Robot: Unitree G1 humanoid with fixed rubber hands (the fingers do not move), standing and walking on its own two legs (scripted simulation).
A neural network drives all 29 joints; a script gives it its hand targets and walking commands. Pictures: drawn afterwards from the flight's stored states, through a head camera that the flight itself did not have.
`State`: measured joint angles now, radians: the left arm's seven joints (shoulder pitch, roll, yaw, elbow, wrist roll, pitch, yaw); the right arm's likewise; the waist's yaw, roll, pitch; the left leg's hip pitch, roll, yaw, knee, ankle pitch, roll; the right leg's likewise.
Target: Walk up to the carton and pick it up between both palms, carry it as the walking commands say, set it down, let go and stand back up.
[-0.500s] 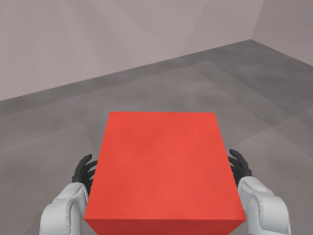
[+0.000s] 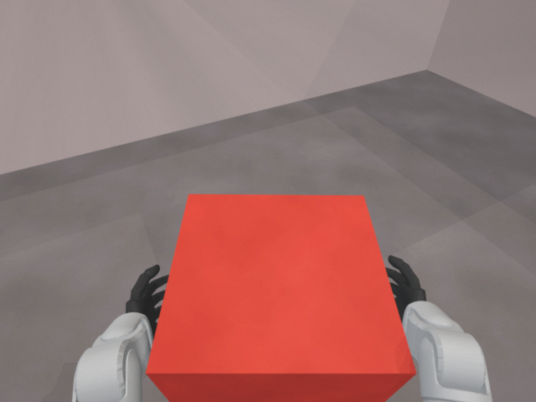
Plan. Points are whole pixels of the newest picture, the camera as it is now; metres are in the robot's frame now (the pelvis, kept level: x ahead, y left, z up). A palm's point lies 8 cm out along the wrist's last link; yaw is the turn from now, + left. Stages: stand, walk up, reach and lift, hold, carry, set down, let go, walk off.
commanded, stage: carry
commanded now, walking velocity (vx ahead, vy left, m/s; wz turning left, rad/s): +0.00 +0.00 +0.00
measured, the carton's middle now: (275, 311) +0.29 +0.00 -0.01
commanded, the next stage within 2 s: none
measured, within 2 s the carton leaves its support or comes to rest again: neither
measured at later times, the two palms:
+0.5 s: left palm (143, 319) +0.25 +0.18 +0.05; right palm (410, 308) +0.25 -0.19 +0.06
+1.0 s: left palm (125, 322) +0.24 +0.20 +0.06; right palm (410, 340) +0.20 -0.17 +0.07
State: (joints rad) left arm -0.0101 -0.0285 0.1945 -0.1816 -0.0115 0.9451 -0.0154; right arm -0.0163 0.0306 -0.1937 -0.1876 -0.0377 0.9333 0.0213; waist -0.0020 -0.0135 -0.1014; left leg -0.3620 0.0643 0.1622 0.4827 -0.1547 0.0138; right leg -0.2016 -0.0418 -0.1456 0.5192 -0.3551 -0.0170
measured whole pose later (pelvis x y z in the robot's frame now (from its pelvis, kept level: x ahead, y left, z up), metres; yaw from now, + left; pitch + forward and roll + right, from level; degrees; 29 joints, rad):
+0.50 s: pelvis +0.00 +0.00 +0.00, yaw +0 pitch +2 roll +1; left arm 0.01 -0.03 0.19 -0.21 -0.01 0.94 -0.02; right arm 0.00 0.03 -0.19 -0.22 -0.03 0.93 0.02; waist 0.00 -0.02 -0.09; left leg -0.36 0.06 0.17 0.49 -0.16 0.01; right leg -0.20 -0.05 -0.14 0.53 -0.36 -0.01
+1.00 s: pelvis +0.00 +0.04 -0.01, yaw -8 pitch +3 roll +2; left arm 0.09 -0.02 0.21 -0.52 -0.10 1.18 0.04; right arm 0.06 0.09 -0.20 -0.50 0.03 1.16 -0.03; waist 0.03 -0.04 -0.10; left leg -0.40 0.07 0.30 0.59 -0.25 0.06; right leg -0.37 -0.09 -0.07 0.75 -0.47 0.02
